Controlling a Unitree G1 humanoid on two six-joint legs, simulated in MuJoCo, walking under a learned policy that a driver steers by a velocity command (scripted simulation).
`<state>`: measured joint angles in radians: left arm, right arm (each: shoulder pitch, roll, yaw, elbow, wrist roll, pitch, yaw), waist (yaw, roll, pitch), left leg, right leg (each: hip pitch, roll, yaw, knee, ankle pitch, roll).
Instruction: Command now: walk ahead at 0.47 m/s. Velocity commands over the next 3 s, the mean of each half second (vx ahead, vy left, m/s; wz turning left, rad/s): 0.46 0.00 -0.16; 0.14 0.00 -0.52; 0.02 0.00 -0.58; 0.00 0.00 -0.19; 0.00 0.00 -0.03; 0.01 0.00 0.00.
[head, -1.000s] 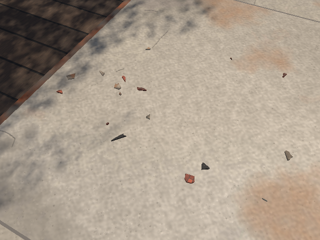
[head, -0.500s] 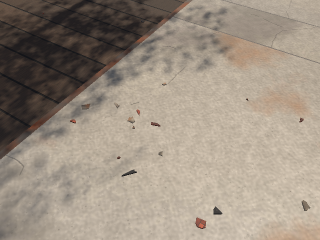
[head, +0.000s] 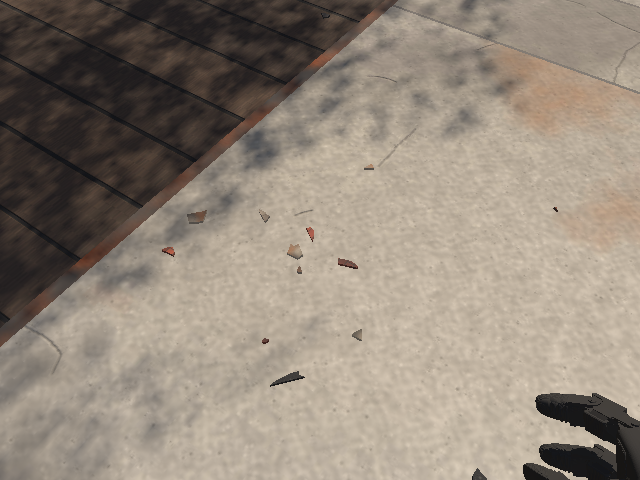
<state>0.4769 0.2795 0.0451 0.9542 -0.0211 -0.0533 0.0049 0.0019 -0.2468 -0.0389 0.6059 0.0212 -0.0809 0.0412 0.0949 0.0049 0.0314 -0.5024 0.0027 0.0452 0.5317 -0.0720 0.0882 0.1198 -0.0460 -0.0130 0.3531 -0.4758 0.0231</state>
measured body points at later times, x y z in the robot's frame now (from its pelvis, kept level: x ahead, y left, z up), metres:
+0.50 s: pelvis +0.25 -0.01 +0.02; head +0.27 -0.02 +0.46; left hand +0.46 +0.21 -0.08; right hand +0.26 -0.29 -0.11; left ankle +0.13 +0.11 -0.72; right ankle +0.41 -0.15 -0.69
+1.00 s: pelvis +0.40 -0.04 +0.02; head +0.43 -0.06 +0.46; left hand +0.65 +0.17 -0.07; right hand +0.45 -0.35 -0.09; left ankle +0.50 +0.09 -0.70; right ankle +0.41 -0.14 -0.72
